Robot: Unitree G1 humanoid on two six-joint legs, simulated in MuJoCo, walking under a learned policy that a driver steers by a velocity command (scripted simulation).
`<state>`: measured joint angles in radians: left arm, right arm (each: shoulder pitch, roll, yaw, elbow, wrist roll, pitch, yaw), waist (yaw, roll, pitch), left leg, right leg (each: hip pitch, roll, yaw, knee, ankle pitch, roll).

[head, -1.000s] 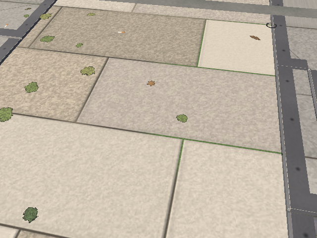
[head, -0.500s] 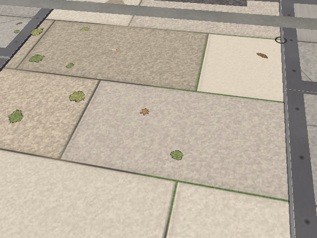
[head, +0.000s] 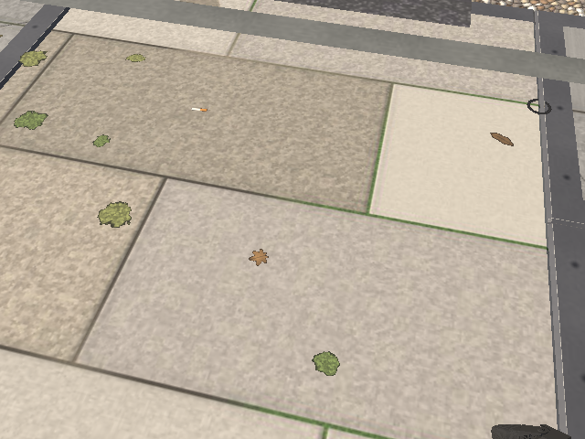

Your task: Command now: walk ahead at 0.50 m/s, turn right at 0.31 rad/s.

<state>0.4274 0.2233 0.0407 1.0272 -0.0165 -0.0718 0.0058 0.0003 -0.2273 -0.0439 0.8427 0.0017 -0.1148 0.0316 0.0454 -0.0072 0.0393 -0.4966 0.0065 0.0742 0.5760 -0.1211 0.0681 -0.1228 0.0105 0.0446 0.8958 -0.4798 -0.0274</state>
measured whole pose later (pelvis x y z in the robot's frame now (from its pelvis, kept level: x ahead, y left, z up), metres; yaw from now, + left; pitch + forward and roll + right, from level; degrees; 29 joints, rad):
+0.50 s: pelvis +0.27 -0.05 +0.00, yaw -15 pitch +2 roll +2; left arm 0.06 0.22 0.07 0.76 -0.02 -0.03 -0.05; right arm 0.32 -0.26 -0.08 0.99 0.02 -0.05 -0.03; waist -0.04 -0.02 0.03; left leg 0.08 0.07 0.32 0.43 -0.47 -0.05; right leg -0.53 -0.04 -0.08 0.62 -0.14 -0.13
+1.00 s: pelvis +0.47 -0.11 +0.01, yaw -32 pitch +3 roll +0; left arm 0.21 0.29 0.08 0.72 0.00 -0.01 0.04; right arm 0.06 -0.26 -0.05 0.79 -0.03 -0.08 0.00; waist 0.03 0.00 0.01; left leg -0.45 -0.02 -0.03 0.51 -0.08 0.01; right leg -0.25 0.12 0.17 0.63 -0.39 -0.05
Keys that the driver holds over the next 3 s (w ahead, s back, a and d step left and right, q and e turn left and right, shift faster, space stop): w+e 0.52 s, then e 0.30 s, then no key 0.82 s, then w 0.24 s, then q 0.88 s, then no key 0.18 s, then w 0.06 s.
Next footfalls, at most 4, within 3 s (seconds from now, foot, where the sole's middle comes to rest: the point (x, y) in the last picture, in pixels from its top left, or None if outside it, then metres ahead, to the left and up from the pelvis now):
0.50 right None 0.40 -0.18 -0.76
0.98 left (348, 355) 0.64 -0.08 -0.76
1.30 right None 0.43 -0.25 -0.76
2.28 right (470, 332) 0.71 -0.38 -0.76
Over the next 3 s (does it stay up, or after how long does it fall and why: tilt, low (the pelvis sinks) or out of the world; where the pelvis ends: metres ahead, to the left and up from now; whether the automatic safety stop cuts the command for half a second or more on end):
stays up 0.68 -0.19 0.03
